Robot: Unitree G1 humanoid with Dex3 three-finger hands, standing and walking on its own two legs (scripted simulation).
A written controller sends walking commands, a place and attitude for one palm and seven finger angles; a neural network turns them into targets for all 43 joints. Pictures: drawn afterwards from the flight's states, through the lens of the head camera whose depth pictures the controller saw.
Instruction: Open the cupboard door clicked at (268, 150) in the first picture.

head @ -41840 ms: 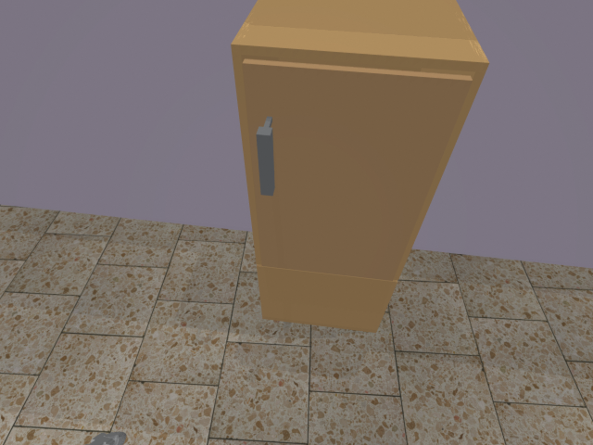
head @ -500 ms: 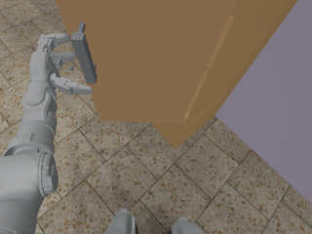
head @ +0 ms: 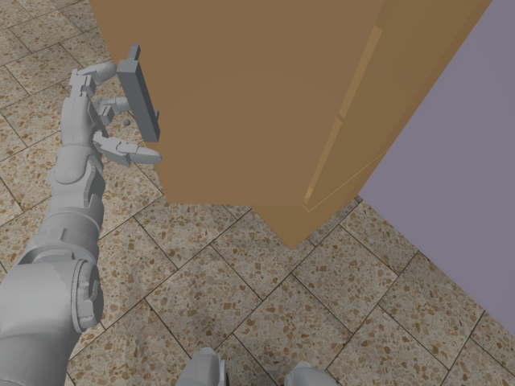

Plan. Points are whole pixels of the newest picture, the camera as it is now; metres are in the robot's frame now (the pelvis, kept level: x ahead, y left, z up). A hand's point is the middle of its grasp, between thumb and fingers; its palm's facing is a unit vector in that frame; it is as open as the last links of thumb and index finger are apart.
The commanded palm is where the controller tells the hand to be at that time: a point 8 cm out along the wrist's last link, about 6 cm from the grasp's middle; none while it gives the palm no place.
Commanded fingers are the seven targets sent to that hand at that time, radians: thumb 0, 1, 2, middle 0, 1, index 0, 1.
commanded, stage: move the hooked fingers beside the handle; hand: left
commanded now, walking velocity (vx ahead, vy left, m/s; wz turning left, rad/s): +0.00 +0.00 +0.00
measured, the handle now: (143, 96) +0.54 +0.19 +0.09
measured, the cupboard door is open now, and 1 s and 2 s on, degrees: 50 50 50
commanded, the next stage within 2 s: none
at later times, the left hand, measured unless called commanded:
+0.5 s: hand (118, 118) +0.49 +0.22 +0.09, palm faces +0.05 -1.00 +0.00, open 14.9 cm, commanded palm +0.48 +0.24 +0.09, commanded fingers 0.00 -0.50 0.30 -0.30 -1.20 -0.30 -1.20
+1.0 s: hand (111, 114) +0.50 +0.23 +0.09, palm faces +0.02 -1.00 +0.00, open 14.3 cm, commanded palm +0.48 +0.26 +0.09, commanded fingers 0.00 -0.50 0.30 -0.30 -1.20 -0.30 -1.20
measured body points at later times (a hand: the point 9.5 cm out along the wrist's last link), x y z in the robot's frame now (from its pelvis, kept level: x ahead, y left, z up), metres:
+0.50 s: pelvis +0.00 -0.01 +0.00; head +0.12 +0.01 +0.43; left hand +0.48 +0.27 +0.09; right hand +0.00 -0.28 -0.11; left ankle +0.03 +0.08 -0.68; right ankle -0.02 -0.12 -0.68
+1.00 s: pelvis +0.00 +0.01 +0.00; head +0.12 +0.03 +0.43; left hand +0.49 +0.28 +0.09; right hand +0.01 -0.26 -0.11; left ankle +0.03 +0.08 -0.68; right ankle -0.02 -0.12 -0.68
